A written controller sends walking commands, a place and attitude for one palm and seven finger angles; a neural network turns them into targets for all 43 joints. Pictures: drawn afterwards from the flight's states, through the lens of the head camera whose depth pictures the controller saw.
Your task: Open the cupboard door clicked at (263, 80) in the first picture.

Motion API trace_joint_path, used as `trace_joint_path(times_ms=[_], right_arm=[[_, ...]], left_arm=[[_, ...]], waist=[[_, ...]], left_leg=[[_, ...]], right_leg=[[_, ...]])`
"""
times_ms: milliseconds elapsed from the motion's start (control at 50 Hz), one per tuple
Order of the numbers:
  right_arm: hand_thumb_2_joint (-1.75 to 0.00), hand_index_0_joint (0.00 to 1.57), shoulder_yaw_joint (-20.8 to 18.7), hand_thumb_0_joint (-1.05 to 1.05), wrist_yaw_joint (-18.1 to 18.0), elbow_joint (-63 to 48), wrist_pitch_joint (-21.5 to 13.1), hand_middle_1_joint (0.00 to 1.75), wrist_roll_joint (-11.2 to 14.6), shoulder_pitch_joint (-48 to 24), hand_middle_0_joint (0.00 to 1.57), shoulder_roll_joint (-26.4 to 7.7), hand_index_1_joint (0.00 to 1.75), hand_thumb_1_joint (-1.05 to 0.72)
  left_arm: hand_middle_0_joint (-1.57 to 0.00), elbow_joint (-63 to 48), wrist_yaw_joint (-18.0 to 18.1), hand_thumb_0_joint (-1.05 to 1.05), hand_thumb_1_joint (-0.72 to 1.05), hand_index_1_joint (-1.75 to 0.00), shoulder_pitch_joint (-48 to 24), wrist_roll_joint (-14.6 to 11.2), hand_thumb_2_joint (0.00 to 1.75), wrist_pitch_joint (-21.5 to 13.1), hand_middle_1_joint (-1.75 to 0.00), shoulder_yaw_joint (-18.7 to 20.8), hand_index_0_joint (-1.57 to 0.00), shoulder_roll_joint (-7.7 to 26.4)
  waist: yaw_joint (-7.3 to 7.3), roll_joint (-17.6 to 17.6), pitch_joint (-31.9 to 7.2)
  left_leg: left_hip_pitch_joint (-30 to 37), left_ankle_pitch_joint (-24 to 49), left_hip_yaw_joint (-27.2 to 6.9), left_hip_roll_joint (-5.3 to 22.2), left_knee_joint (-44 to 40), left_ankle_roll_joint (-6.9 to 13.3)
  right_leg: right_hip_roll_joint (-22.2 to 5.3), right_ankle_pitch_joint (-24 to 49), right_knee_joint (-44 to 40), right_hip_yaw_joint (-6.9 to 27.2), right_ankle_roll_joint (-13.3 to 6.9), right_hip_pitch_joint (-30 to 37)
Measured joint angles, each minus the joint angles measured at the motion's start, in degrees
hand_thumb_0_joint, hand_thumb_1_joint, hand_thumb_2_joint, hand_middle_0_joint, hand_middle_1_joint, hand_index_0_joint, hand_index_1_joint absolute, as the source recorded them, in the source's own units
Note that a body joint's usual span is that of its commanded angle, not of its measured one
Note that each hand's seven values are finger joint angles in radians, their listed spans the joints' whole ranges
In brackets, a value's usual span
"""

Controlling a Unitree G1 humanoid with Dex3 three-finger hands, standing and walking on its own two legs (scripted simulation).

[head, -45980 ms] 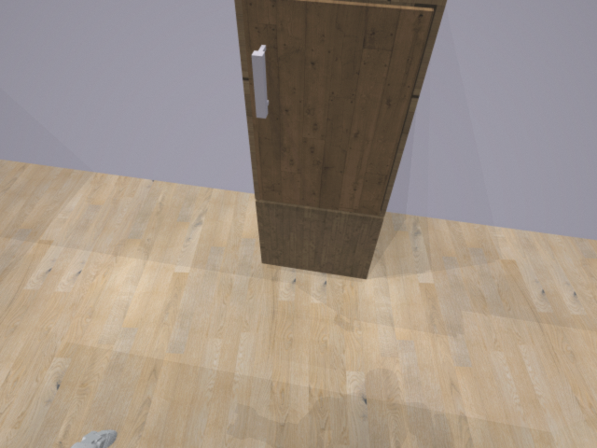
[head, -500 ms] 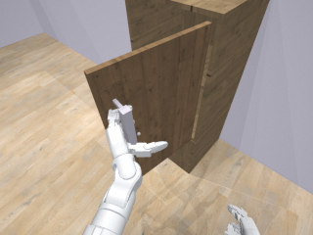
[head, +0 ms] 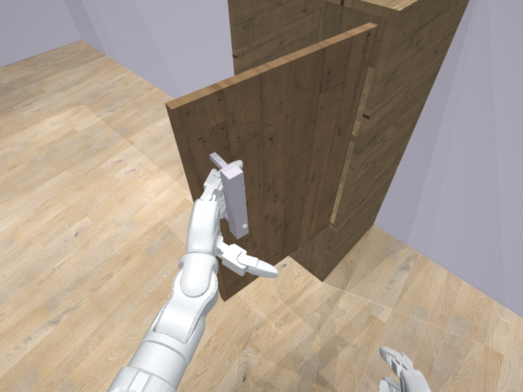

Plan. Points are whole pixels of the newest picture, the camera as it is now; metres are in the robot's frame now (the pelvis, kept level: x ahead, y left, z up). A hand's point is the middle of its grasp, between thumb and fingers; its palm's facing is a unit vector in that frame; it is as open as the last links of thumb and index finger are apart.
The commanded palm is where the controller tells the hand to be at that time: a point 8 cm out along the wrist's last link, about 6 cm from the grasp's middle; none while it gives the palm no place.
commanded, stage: slide the hand sideways off the handle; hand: left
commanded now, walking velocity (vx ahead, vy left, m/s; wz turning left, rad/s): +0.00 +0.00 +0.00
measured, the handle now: (228, 196) +0.40 +0.08 +0.09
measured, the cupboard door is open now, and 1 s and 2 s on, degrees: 82 83 83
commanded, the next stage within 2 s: draw the hand back to the body in 1.04 s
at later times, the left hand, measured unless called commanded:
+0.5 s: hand (241, 242) +0.31 +0.05 +0.09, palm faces -0.09 -1.00 -0.01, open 16.1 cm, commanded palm +0.28 +0.12 +0.08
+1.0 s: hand (189, 272) +0.26 +0.12 +0.08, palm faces +0.02 -1.00 -0.05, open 16.1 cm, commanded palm +0.23 +0.18 +0.08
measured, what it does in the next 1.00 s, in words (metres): stands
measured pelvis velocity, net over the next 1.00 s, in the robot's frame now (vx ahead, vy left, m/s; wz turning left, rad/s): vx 0.04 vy -0.02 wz -0.01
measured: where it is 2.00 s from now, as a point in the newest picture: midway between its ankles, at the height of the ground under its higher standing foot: outside the picture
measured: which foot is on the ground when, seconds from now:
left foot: down 0.00-1.00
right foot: down 0.00-1.00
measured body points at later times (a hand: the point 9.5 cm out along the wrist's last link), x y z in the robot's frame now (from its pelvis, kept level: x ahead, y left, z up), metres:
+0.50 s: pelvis +0.02 +0.00 +0.01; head +0.03 -0.02 +0.46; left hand +0.31 +0.11 +0.09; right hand +0.18 -0.22 -0.08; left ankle +0.02 +0.11 -0.71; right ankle +0.03 -0.10 -0.71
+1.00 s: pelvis +0.04 -0.02 +0.00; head +0.06 -0.04 +0.45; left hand +0.25 +0.17 +0.09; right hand +0.22 -0.25 -0.08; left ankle +0.03 +0.11 -0.71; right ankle +0.03 -0.10 -0.71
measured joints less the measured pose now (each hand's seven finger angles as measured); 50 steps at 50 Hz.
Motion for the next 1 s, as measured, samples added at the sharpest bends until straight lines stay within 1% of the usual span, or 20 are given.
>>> trace_joint_path(times_ms=[20, 40, 80, 100, 140, 240, 320, 400, 520, 680, 880, 1000], right_arm=[[-0.89, 0.21, 0.2, 0.01, -0.3, -0.2, -0.5, 0.3, 0.6, 0.4, 0.2, -0.4, 0.3, -0.9], [-0.89, 0.21, 0.3, 0.01, -0.5, -0.2, -1.1, 0.3, 1.1, 0.7, 0.2, -0.8, 0.3, -0.9], [-0.89, 0.21, 0.5, 0.01, -0.5, -0.2, -2.2, 0.3, 1.7, 1.0, 0.2, -1.3, 0.3, -0.9], [-0.89, 0.2, 0.5, 0.01, -0.4, -0.2, -2.6, 0.3, 1.9, 1.2, 0.2, -1.5, 0.3, -0.9], [-0.89, 0.2, 0.4, 0.01, 0.2, -0.4, -3.4, 0.3, 1.9, 1.5, 0.2, -1.6, 0.3, -0.9], [-0.89, 0.2, 0.3, 0.01, 1.7, -1.5, -4.0, 0.3, 1.4, 1.8, 0.2, -1.3, 0.3, -0.9], [-0.89, 0.2, 0.8, 0.01, 1.9, -2.2, -3.5, 0.3, 1.1, 1.4, 0.2, -0.8, 0.3, -0.9], [-0.89, 0.2, 0.9, 0.01, 1.8, -3.2, -2.8, 0.3, 1.1, 1.1, 0.2, -0.5, 0.3, -0.9], [-0.89, 0.2, 1.0, 0.01, 1.4, -4.3, -2.3, 0.3, 1.1, 0.3, 0.2, -0.6, 0.3, -0.9], [-0.89, 0.2, 0.7, 0.01, 0.9, -5.2, -3.0, 0.3, 1.0, -0.7, 0.2, -1.0, 0.3, -0.9], [-0.89, 0.2, 0.4, 0.01, 0.1, -5.5, -4.7, 0.3, 1.4, -0.3, 0.2, -1.3, 0.3, -0.9], [-0.89, 0.2, 0.0, 0.01, -0.4, -5.4, -6.5, 0.3, 1.6, 0.7, 0.2, -2.2, 0.3, -0.9]], left_arm=[[-0.29, 0.3, -3.0, -0.01, -0.5, -0.48, -0.3, -1.9, 0.3, -0.3, -0.46, -0.2, -0.21, 1.1], [-0.27, 0.7, -5.3, -0.01, -0.5, -0.45, -0.7, -3.6, 0.3, -0.2, -0.43, -0.3, -0.19, 1.6], [-0.24, 1.4, -7.4, -0.01, -0.5, -0.41, -1.0, -6.3, 0.3, 0.2, -0.39, 0.0, -0.17, 1.3], [-0.22, 1.5, -7.6, -0.01, -0.5, -0.41, -0.9, -6.9, 0.3, 0.2, -0.38, 0.3, -0.18, 0.8], [-0.22, 1.0, -7.0, -0.01, -0.5, -0.4, -0.2, -6.7, 0.3, 0.4, -0.36, 0.8, -0.19, -0.3], [-0.22, -1.6, -4.9, -0.01, -0.5, -0.39, 2.7, -4.4, 0.3, 0.5, -0.37, 0.6, -0.2, -1.6], [-0.21, -4.4, -5.6, -0.01, -0.5, -0.37, 5.5, -3.6, 0.3, 0.4, -0.35, 0.9, -0.19, -1.3], [-0.2, -8.2, -6.8, -0.01, -0.5, -0.34, 9.3, -3.7, 0.3, 1.0, -0.33, 1.4, -0.18, -0.4], [-0.2, -14.5, -8.7, -0.01, -0.5, -0.33, 15.7, -4.4, 0.3, 1.9, -0.33, 2.2, -0.19, 1.3], [-0.21, -20.8, -11.8, -0.01, -0.5, -0.33, 22.3, -5.7, 0.3, 2.2, -0.33, 3.9, -0.21, 3.1], [-0.22, -26.5, -17.4, -0.01, -0.5, -0.33, 31.3, -8.9, 0.3, 0.5, -0.33, 8.9, -0.22, 6.0], [-0.19, -28.4, -19.6, -0.01, -0.5, -0.32, 35.1, -11.1, 0.3, -1.3, -0.31, 12.8, -0.19, 6.9]], waist=[[0.02, 0.3, 0.3], [0.03, 0.5, 0.4], [-0.02, 0.7, 0.5], [-0.03, 0.7, 0.5], [-0.03, 0.5, 0.3], [-0.25, 0.0, 0.0], [-0.49, -0.6, 0.1], [-0.57, -0.7, 0.2], [-0.35, -0.6, 0.3], [0.16, -0.3, 0.1], [0.31, 0.0, -0.8], [0.68, 0.4, -1.2]], left_leg=[[0.3, 0.0, -0.1, 0.0, 0.0, 0.1], [0.5, 0.1, -0.1, -0.1, -0.2, 0.1], [1.0, 0.3, 0.2, -0.2, -0.6, 0.2], [1.2, 0.4, 0.4, -0.2, -0.9, 0.3], [1.4, 0.6, 0.8, -0.3, -1.4, 0.4], [1.9, 0.5, 1.8, -0.2, -1.9, 0.6], [2.8, 0.3, 2.4, 0.2, -2.5, 0.4], [4.1, 0.1, 2.6, 0.6, -3.4, 0.2], [5.4, -0.2, 2.4, 1.0, -4.2, -0.3], [5.3, -1.2, 1.6, 1.3, -3.9, -0.9], [4.7, -2.4, 0.7, 1.7, -2.8, -1.6], [3.1, -3.0, 0.0, 1.6, -1.2, -1.7]], right_leg=[[0.0, 0.1, -0.2, -0.1, 0.1, 0.4], [0.0, 0.2, -0.5, -0.1, 0.2, 0.7], [-0.1, 0.5, -0.9, 0.2, 0.4, 1.1], [-0.2, 0.6, -1.0, 0.4, 0.5, 1.1], [-0.2, 0.8, -1.2, 0.9, 0.6, 1.1], [-0.1, 0.7, -1.2, 1.8, 0.7, 0.9], [0.3, 0.7, -1.5, 2.4, 0.6, 1.5], [0.8, 0.7, -2.4, 2.7, 0.4, 2.5], [1.3, 0.2, -3.2, 2.4, 0.0, 3.8], [1.5, -1.1, -2.7, 1.7, -0.5, 3.9], [1.9, -2.5, -1.7, 0.8, -1.1, 3.5], [1.7, -3.2, -0.3, 0.2, -1.2, 2.3]])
